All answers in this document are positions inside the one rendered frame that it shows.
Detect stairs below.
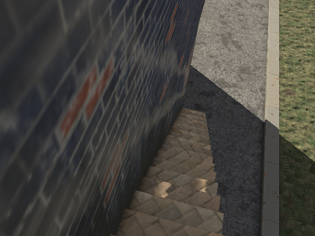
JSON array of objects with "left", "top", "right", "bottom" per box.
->
[{"left": 109, "top": 107, "right": 225, "bottom": 236}]

